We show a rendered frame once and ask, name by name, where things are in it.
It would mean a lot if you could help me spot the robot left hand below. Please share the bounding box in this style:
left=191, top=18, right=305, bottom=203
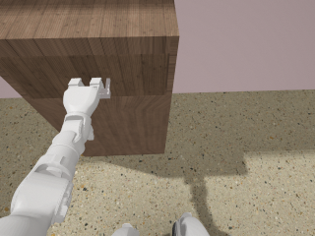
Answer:
left=63, top=78, right=104, bottom=141

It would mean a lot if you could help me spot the drawer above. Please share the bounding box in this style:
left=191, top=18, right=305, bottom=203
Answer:
left=0, top=53, right=168, bottom=99

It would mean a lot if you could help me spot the right robot thigh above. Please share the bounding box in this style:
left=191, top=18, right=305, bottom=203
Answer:
left=175, top=216, right=210, bottom=236

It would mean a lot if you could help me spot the handle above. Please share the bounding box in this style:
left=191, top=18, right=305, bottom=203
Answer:
left=99, top=78, right=111, bottom=99

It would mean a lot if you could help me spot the robot left shin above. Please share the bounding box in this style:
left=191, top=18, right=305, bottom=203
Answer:
left=122, top=223, right=133, bottom=228

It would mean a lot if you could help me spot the left robot forearm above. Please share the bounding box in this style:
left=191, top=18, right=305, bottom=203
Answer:
left=10, top=112, right=92, bottom=213

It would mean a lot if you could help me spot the left robot upper arm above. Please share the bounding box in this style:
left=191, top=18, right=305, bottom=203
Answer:
left=0, top=172, right=74, bottom=236

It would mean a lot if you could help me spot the cabinet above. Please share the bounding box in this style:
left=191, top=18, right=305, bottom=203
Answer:
left=0, top=0, right=180, bottom=157

